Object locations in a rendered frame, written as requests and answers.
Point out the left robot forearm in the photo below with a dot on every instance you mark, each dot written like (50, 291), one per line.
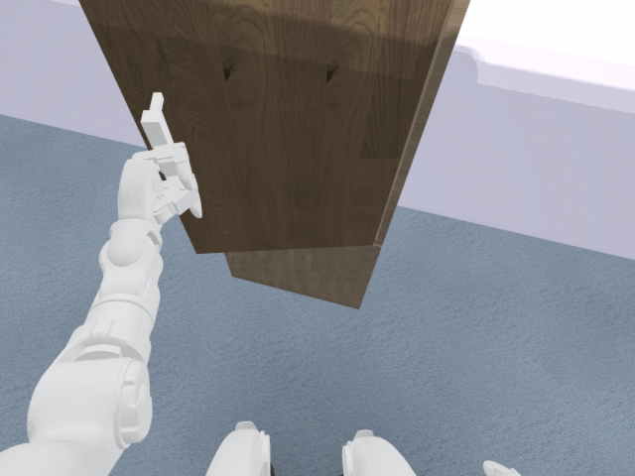
(122, 316)

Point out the right robot shin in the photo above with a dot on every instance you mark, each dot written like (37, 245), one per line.
(362, 433)

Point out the robot left upper arm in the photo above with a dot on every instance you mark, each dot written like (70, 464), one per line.
(85, 414)

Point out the handle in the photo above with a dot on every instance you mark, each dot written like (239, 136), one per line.
(155, 126)

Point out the left robot thigh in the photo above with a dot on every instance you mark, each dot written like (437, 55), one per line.
(243, 452)

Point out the left robot hand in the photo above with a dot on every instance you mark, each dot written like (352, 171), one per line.
(143, 195)

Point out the cupboard door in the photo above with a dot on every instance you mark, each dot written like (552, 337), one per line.
(294, 113)

